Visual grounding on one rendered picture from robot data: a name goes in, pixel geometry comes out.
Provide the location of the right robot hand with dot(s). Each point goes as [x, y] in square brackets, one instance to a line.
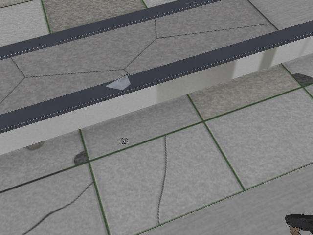
[301, 221]

